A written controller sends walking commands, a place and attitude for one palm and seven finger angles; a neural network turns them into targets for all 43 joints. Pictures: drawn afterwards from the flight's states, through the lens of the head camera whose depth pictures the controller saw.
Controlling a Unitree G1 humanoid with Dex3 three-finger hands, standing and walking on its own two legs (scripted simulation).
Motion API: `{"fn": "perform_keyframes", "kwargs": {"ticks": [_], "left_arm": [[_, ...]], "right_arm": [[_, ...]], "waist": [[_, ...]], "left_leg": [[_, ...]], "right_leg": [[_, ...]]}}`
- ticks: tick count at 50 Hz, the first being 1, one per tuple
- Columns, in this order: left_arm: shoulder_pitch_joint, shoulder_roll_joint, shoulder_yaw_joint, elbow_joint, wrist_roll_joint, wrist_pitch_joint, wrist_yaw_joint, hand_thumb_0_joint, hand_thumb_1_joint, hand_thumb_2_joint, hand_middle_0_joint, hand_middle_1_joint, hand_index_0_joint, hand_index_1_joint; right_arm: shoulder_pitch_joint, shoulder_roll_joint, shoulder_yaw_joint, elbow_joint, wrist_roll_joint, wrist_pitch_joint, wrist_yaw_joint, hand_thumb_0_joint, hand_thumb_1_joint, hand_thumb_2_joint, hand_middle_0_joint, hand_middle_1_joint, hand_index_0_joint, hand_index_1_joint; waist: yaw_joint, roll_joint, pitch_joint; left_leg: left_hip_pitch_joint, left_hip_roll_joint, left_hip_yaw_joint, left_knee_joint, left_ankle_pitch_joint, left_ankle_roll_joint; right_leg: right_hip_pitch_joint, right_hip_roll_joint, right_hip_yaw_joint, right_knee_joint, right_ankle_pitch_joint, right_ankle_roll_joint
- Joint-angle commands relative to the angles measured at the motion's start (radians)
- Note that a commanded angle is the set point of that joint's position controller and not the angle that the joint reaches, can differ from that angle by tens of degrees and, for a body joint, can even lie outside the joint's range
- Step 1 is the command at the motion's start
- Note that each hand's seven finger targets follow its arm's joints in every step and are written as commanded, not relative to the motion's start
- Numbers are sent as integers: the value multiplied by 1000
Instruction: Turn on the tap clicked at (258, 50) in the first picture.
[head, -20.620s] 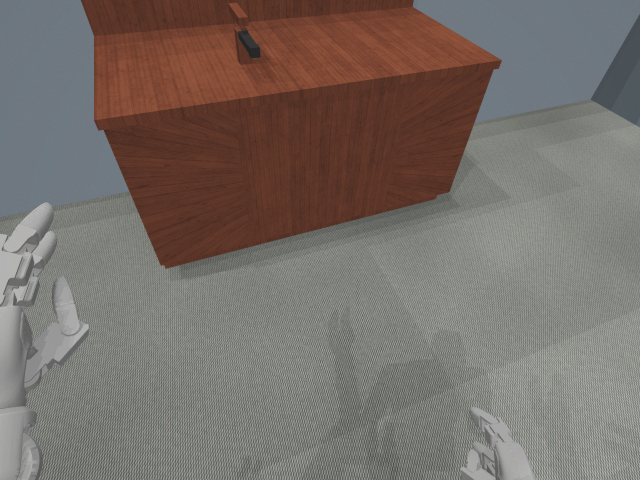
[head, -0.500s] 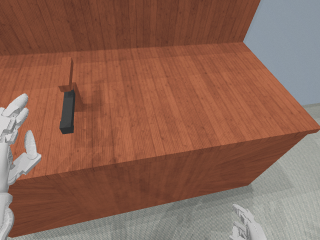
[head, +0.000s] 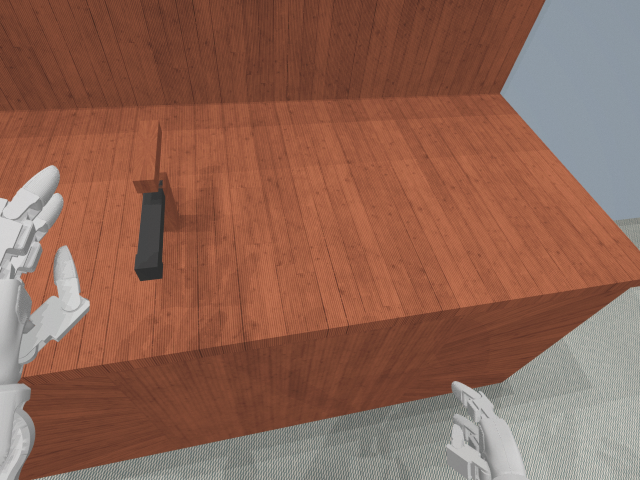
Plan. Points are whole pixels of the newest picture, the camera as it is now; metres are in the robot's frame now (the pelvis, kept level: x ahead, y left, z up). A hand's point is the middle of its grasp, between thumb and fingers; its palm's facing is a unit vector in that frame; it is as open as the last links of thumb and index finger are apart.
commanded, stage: look again from close up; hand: left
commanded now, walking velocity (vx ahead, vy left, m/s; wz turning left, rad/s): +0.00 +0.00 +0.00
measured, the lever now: (149, 266) +0.34 +0.27 +0.03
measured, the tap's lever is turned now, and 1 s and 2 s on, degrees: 0 0 0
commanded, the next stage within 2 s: shuffle to correct the standing spot in 0.40 s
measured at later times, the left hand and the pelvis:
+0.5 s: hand (73, 314) +0.21 +0.25 +0.16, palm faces +0.37 -0.85 -0.38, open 7.5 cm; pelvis -0.01 +0.00 +0.00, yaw +0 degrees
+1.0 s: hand (75, 349) +0.19 +0.24 +0.14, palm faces +0.36 -0.82 -0.45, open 7.5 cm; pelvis -0.02 -0.03 +0.00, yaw +3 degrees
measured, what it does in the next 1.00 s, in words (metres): stands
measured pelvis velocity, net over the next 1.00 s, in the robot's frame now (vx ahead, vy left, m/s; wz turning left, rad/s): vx -0.02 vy -0.03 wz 0.05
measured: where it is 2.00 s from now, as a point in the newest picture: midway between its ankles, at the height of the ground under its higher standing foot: outside the picture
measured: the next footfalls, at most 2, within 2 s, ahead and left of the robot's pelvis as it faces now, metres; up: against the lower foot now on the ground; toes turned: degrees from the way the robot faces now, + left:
none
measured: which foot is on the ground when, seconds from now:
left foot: down 0.00-1.00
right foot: down 0.00-1.00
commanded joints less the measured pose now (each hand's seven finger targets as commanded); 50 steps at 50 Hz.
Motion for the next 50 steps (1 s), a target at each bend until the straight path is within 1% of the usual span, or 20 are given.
{"fn": "perform_keyframes", "kwargs": {"ticks": [1,8,12,14,15,19,24,28,29,30,31,32,34,36,39,43,44,45,47,50], "left_arm": [[-69,168,115,-186,-6,-57,22,0,900,900,-200,-300,-200,-300],[-70,147,92,-148,-6,-49,18,0,900,900,-200,-300,-200,-300],[-81,148,85,-177,-2,-53,22,0,900,900,-200,-300,-200,-300],[-102,197,125,-225,7,-59,31,0,900,900,-200,-300,-200,-300],[-97,161,95,-210,3,-62,28,0,900,900,-200,-300,-200,-300],[-58,196,141,-191,3,-62,35,0,900,900,-200,-300,-200,-300],[-30,172,126,-140,-2,-57,33,0,900,900,-200,-300,-200,-300],[-73,144,97,-113,-8,-52,26,0,900,900,-200,-300,-200,-300],[-973,870,287,-561,41,-180,56,0,900,900,-200,-300,-200,-300],[-612,379,326,-12,87,-104,33,0,900,900,-200,-300,-200,-300],[-495,314,215,-3,53,-85,31,0,900,900,-200,-300,-200,-300],[-406,376,251,49,44,-85,46,0,900,900,-200,-300,-200,-300],[-223,282,191,27,1,-101,17,0,900,900,-200,-300,-200,-300],[-37,216,139,-82,-31,-124,8,0,900,900,-200,-300,-200,-300],[101,219,161,-157,-61,-141,19,0,900,900,-200,-300,-200,-300],[61,276,234,-165,-72,-158,40,0,900,900,-200,-300,-200,-300],[2,355,290,-192,-68,-158,48,0,900,900,-200,-300,-200,-300],[-9,300,244,-149,-67,-157,43,0,900,900,-200,-300,-200,-300],[-66,297,221,-128,-70,-150,41,0,900,900,-200,-300,-200,-300],[-130,267,162,-157,-62,-141,34,0,900,900,-200,-300,-200,-300]], "right_arm": [[-62,-140,-64,-155,3,-39,-14,0,-900,-900,200,300,200,300],[-68,-143,-65,-157,7,-24,-18,0,-900,-900,200,300,200,300],[-75,-143,-63,-161,6,-26,-20,0,-900,-900,200,300,200,300],[-93,-143,-61,-160,9,-30,-22,0,-900,-900,200,300,200,300],[-86,-145,-60,-158,3,-28,-23,0,-900,-900,200,300,200,300],[-83,-142,-66,-157,11,-32,-23,0,-900,-900,200,300,200,300],[-77,-142,-70,-152,13,-30,-24,0,-900,-900,200,300,200,300],[-63,-145,-78,-151,13,-25,-27,0,-900,-900,200,300,200,300],[96,-201,147,-310,70,-1,-95,0,-900,-900,200,300,200,300],[15,-93,-19,-195,61,-55,-73,0,-900,-900,200,300,200,300],[-50,-126,-4,-156,17,-56,-29,0,-900,-900,200,300,200,300],[-51,-197,-41,-149,5,-55,-13,0,-900,-900,200,300,200,300],[-32,-174,-50,-146,-5,-67,22,0,-900,-900,200,300,200,300],[31,-183,-72,-158,1,-75,53,0,-900,-900,200,300,200,300],[11,-182,-76,-130,12,-96,77,0,-900,-900,200,300,200,300],[7,-190,-83,-99,1,-101,50,0,-900,-900,200,300,200,300],[-16,-199,-80,-101,1,-94,38,0,-900,-900,200,300,200,300],[-1,-182,-77,-87,0,-91,28,0,-900,-900,200,300,200,300],[5,-186,-75,-85,4,-94,19,0,-900,-900,200,300,200,300],[9,-185,-72,-79,13,-102,15,0,-900,-900,200,300,200,300]], "waist": [[-22,131,-212],[-23,104,-167],[-22,117,-174],[-19,155,-179],[-20,149,-176],[-19,134,-176],[-22,117,-165],[-25,81,-146],[-105,360,-28],[-15,90,-87],[-34,40,-38],[-11,104,-82],[-11,160,-208],[0,111,-247],[4,42,-288],[-8,-5,-236],[-12,41,-248],[-15,67,-249],[-11,126,-235],[-11,135,-246]], "left_leg": [[125,179,-145,-106,344,-130],[57,175,-154,-154,137,-127],[51,171,-157,-166,107,-124],[44,168,-161,-170,97,-128],[37,168,-163,-178,85,-123],[39,164,-160,-164,81,-122],[43,159,-155,-154,93,-116],[54,194,-160,-169,46,-116],[-325,139,-235,-157,-109,-80],[-156,247,-262,-158,-234,-79],[-106,199,-218,-218,-128,-94],[-56,179,-164,-152,-73,-84],[6,131,-143,-76,72,-107],[-8,119,-136,-20,149,-100],[27,113,-137,-3,258,-92],[-7,110,-154,-19,217,-98],[-3,110,-159,-28,222,-95],[-8,115,-156,-29,230,-97],[-5,120,-161,-35,202,-97],[34,131,-175,-39,206,-94]], "right_leg": [[18,-37,6,-4,165,-51],[31,-42,17,-35,137,-50],[44,-41,17,-33,130,-51],[56,-38,14,-22,128,-50],[55,-35,11,-24,120,-50],[59,-42,16,-34,126,-53],[42,-50,26,-51,138,-55],[-3,-35,43,-58,101,-49],[113,52,29,134,-87,16],[-105,-49,7,73,-157,-21],[-98,-32,-6,20,-171,-35],[-120,-35,33,-14,-123,-50],[-59,-58,69,-11,40,-79],[-14,-91,92,-15,161,-87],[9,-97,84,18,265,-81],[-34,-97,76,20,227,-64],[-34,-93,78,38,223,-64],[-29,-98,65,47,210,-63],[-46,-99,67,48,169,-61],[-62,-97,62,54,133,-58]]}}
